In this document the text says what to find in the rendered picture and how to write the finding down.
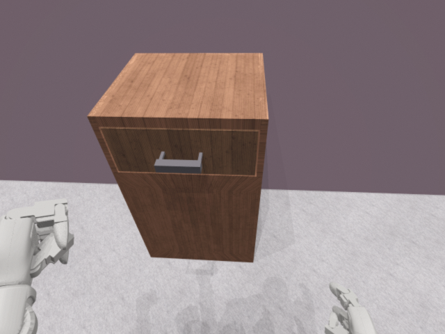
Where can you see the right robot hand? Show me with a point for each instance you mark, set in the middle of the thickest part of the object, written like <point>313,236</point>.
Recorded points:
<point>356,320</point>

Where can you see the robot left forearm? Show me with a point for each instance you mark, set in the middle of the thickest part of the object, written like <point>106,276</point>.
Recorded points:
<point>16,312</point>

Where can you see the handle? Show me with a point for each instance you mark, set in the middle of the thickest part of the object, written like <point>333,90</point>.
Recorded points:
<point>178,166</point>

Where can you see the cabinet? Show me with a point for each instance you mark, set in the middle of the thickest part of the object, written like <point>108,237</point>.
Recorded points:
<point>187,215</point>

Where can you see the left robot hand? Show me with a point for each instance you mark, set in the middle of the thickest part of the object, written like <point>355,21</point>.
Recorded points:
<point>19,238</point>

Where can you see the drawer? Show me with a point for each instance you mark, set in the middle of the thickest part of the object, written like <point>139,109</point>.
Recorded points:
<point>225,151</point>

